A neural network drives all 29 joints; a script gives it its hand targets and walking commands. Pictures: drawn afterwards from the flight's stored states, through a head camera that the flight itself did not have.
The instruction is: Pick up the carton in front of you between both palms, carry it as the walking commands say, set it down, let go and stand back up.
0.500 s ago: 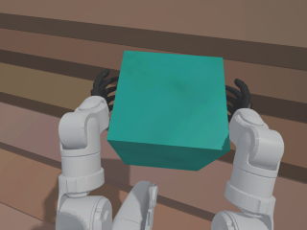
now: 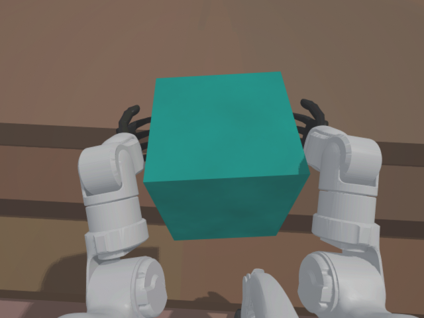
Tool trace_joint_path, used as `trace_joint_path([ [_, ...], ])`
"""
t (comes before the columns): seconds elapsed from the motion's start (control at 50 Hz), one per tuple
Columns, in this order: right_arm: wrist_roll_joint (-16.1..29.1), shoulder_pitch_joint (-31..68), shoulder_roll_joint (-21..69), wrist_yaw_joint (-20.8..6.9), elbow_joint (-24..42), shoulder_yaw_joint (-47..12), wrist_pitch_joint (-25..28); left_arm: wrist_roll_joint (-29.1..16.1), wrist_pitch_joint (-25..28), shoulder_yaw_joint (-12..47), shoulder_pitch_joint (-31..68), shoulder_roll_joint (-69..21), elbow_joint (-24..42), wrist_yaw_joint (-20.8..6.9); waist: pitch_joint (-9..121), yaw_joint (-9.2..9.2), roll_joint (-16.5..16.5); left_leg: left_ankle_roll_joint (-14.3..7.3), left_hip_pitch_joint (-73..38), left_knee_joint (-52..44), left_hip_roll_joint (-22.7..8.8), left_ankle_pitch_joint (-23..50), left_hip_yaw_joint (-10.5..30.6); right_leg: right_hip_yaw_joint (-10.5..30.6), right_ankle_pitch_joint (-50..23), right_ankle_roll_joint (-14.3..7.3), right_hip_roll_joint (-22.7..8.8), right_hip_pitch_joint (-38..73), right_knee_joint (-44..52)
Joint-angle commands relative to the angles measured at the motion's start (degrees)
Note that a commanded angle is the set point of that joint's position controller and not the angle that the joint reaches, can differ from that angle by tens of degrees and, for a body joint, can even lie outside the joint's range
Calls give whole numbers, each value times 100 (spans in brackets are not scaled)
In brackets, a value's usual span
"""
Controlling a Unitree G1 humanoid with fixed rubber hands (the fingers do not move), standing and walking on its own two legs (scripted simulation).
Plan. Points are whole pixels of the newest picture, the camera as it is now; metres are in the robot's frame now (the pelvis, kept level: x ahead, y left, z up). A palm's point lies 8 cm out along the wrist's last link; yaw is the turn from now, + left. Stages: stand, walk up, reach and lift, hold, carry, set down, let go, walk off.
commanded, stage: carry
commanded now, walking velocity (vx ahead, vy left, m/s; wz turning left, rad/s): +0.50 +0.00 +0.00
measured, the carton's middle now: (221, 164) +0.39 -0.02 +0.10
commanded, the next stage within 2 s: none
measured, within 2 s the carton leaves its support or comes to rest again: neither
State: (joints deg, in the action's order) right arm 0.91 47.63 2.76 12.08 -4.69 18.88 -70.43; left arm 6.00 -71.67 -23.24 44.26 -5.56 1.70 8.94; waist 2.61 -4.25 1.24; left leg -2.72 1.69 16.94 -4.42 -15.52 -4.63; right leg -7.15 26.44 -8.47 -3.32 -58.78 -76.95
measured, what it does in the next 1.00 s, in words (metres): climbs: left foot 0.13 m higher, then right foot 0.13 m higher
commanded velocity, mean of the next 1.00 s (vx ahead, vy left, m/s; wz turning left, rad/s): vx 0.50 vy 0.00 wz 0.00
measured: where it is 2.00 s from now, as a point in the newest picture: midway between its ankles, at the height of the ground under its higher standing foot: (207, 80)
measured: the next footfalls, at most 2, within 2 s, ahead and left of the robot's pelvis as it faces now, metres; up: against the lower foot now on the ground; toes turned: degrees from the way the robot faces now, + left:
left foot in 0.40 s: +0.47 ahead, +0.11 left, +0.26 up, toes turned +6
right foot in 0.82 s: +0.72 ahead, -0.13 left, +0.40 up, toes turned -4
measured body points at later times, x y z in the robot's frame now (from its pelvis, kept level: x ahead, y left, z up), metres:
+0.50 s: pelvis +0.34 +0.02 +0.16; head +0.38 -0.01 +0.61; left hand +0.74 +0.14 +0.33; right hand +0.72 -0.16 +0.32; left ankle +0.43 +0.10 -0.49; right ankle +0.16 -0.10 -0.47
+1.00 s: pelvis +0.65 -0.05 +0.33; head +0.69 -0.04 +0.78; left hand +0.99 +0.16 +0.46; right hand +1.05 -0.14 +0.46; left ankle +0.55 +0.06 -0.20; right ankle +0.69 -0.13 -0.36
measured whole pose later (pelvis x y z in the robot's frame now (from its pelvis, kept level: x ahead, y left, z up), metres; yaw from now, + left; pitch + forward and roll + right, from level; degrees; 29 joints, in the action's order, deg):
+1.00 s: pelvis +0.65 -0.05 +0.33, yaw +1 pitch +3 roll -3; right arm -5.8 43.6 6.5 8.3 -0.1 26.5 -71.8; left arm 0.5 -70.8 -17.0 41.3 -5.1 -1.6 12.9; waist -0.8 11.0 2.0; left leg -3.8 37.4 98.6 2.8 -14.6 5.6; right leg -9.2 22.8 -5.4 2.9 -30.2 -49.4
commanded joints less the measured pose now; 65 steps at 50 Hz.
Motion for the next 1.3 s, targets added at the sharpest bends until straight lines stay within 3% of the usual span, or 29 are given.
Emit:
trace_joint_path([
  [0.0, 1242, 3673, 5180, -654, 527, -3010, -126, -1358, -4, 3729, 4002, -4622, 70, -40, 3537, 1671, 952, -338, 341, 3433, -76, 9038, -522, -613, -2141, -68, 1029, 5089, 2970],
  [0.02, 991, 3575, 5149, -621, 674, -2915, -76, -1609, 79, 3936, 3914, -4922, 209, -68, 3778, 1956, 216, -8, 1227, 5378, 322, 5499, -48, 613, -3216, -206, 607, 6206, 4545],
  [0.04, 712, 2920, 5118, -594, 582, -2800, -25, -1948, 186, 4191, 3841, -4976, 347, -97, 3889, 1291, -1746, 430, 3774, 8173, 1422, -7, 646, 4144, -7567, -1206, -1361, 7616, 4856],
  [0.06, 309, 2644, 4685, -494, 558, -2548, 39, -2341, 285, 4525, 4021, -5230, 642, -135, 4534, 1358, -1136, 113, 3986, 9475, 1349, -153, 1752, 4595, -7850, -1537, -1468, 7870, 4504],
  [0.1, -67, 2609, 4470, -390, 917, -2285, 163, -2787, 485, 4909, 4805, -5420, 1410, -220, 3525, 1180, -385, -213, 5234, 9489, 779, -320, 1377, 4014, -4055, -1013, -1256, 7378, 4554],
  [0.14, -232, 2772, 4106, -298, 1165, -2321, 306, -3171, 611, 5177, 5109, -5530, 1662, -357, 2657, 1004, -242, -312, 5586, 8933, 484, -275, 1331, 3387, -2632, -564, -1070, 6912, 4935],
  [0.28, -231, 2393, 3303, -64, 1126, -2523, 154, -3114, 355, 4665, 4148, -4515, 1108, -377, 1949, 1190, -299, -583, 8121, 9022, 21, -2042, 463, 2515, -3643, -637, -1310, 8176, 5715],
  [0.34, 47, 2674, 3300, -55, 983, -2661, -165, -2840, 86, 4108, 3941, -4196, 719, -361, 1400, 828, -450, -510, 4501, 5379, 154, -795, -790, 564, -4536, -346, -513, 5180, 7074],
  [0.4, 627, 3231, 3866, -133, 1041, -3138, -376, -2311, -191, 3598, 3922, -4025, 547, -283, 3000, -376, -1933, -611, 1516, 4283, 1157, 155, -1344, -53, -10549, -114, -680, 5451, 4521],
  [0.42, 682, 3540, 4069, -136, 1062, -3224, -382, -2027, -254, 3371, 4066, -4011, 529, -238, 3784, -701, -984, -784, 339, 3034, 1063, 1079, -677, 15, -9975, 298, -307, 5600, 2518],
  [0.44, 896, 3460, 4392, -187, 1123, -3385, -387, -1767, -290, 3228, 3952, -3864, 504, -196, 3810, -851, -200, -903, -638, 1462, 625, 2575, 337, 269, -6046, 675, 165, 4764, 485],
  [0.46, 1096, 3140, 4508, -225, 948, -3502, -348, -1388, -291, 2967, 3388, -3829, 247, -168, 3925, -405, 1595, -2246, -1762, 1186, -1304, 6652, 4012, 626, -1042, 1162, 1411, 2271, -2600],
  [0.48, 1426, 3440, 4907, -300, 1077, -3760, -288, -1004, -275, 2731, 2991, -3587, 139, -88, 4502, -389, 781, -2370, -1996, 1569, -1378, 6696, 4368, 1825, -915, 841, 1238, 1896, -3836],
  [0.54, 2197, 4809, 5668, -573, 1649, -4286, -27, -465, -129, 2404, 3236, -3656, 102, -57, 2909, -46, -62, -1476, -713, 1169, -994, 1587, 3670, 1682, -716, 320, 472, 668, -3269],
  [0.58, 2479, 5094, 5939, -718, 1663, -4501, 95, -428, 35, 2481, 3352, -3560, 132, -59, 2366, -10, -320, -1243, -325, 802, -1120, 835, 3229, 1490, -628, 157, 276, 357, -2963],
  [0.64, 2483, 4941, 5652, -724, 1594, -4350, 139, -349, 131, 2603, 3138, -3495, -37, 16, 2157, -225, -265, -1419, -858, 566, -1348, 1948, 2671, 863, 80, 32, 198, -726, -3370],
  [0.72, 2106, 4217, 5137, -651, 986, -3788, -65, -483, -94, 2783, 3107, -3452, -258, 75, 1600, -197, 24, -1132, -1366, -247, -1090, 636, 1996, 573, 728, 65, -198, -2160, -2988],
  [0.76, 1866, 4073, 5010, -633, 674, -3489, -183, -661, -197, 2978, 3266, -3540, -311, 59, 1444, 189, 357, -974, 1123, -1156, -502, 2039, 314, -151, -368, 23, -186, 1212, -8],
  [0.82, 1360, 3722, 4834, -602, 346, -3010, -376, -1157, -287, 3357, 3645, -4099, -415, 9, 2792, 1187, 1523, -667, 492, 1160, -458, 8388, -518, -920, -1408, -82, 801, 3714, 1293],
  [0.84, 1151, 3639, 4800, -576, 289, -2859, -379, -1286, -253, 3495, 3888, -4334, -315, 4, 3423, 1659, 795, -251, 323, 3343, -103, 8625, -626, -620, -2179, -93, 1008, 4910, 2945],
  [0.86, 857, 3447, 4737, -548, 334, -2671, -351, -1462, -204, 3594, 3693, -4616, -288, -32, 3565, 1916, 370, -81, 941, 5039, 161, 6037, -218, 213, -2733, -38, 824, 5735, 4524],
  [0.88, 568, 2973, 4802, -543, 168, -2560, -317, -1798, -108, 3808, 3805, -4727, -196, -74, 3650, 1193, -1520, 400, 3502, 7511, 1096, -38, 511, 3627, -7245, -941, -1158, 7286, 4529],
  [0.9, 202, 2628, 4554, -479, 27, -2271, -260, -2168, -17, 4138, 3909, -5050, -62, -131, 4307, 1235, -1219, 149, 3926, 9115, 1316, -215, 1727, 4639, -7557, -1444, -1422, 7553, 4452],
  [0.94, -126, 2760, 4509, -410, 425, -2097, -116, -2675, 228, 4557, 4960, -5504, 776, -254, 3401, 1030, -323, -167, 4990, 9381, 773, -203, 1336, 4173, -3676, -1071, -1234, 6927, 4618],
  [0.98, -280, 3024, 4365, -350, 598, -2182, 78, -3045, 404, 4845, 5388, -5801, 1010, -404, 2520, 868, -122, -293, 5314, 8804, 485, -46, 1229, 3468, -2243, -625, -1036, 6363, 4924],
  [1.1, -153, 2609, 3928, -223, 882, -2610, 181, -2988, 430, 4655, 4566, -5027, 928, -399, 2267, 1227, -556, -571, 7657, 9765, 288, -1271, 372, 2885, -3403, -924, -1504, 7922, 5426],
  [1.16, -38, 2570, 3671, -142, 821, -2696, -29, -2626, 216, 4241, 3963, -4515, 503, -295, 1508, 1049, -194, -506, 8302, 8722, -53, -1771, 159, 2189, -2494, -542, -1194, 7684, 6083],
  [1.2, 188, 2764, 3725, -133, 790, -2825, -184, -2464, 75, 3930, 3767, -4312, 341, -273, 1231, 800, -423, -475, 5874, 6305, -92, -981, -512, 1114, -2957, -439, -772, 5915, 7189],
  [1.28, 786, 3224, 4257, -163, 714, -3245, -372, -1850, -203, 3248, 3547, -3907, 143, -187, 2523, -40, -1708, -631, 2363, 4198, 1068, 244, -1404, -153, -9926, 52, -689, 5898, 5035],
])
